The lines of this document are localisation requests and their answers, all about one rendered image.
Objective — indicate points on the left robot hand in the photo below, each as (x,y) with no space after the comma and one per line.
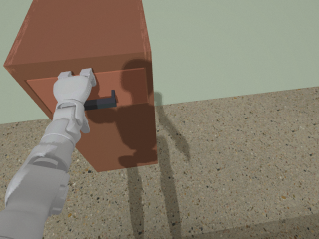
(77,88)

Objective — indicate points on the left robot forearm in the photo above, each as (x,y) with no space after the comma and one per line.
(58,142)

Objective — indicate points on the handle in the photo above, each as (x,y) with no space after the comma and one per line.
(101,103)

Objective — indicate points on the cabinet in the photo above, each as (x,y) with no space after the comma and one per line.
(105,35)

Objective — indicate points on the robot left upper arm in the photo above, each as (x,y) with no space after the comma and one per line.
(37,193)

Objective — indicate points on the drawer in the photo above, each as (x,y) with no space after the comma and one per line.
(129,86)

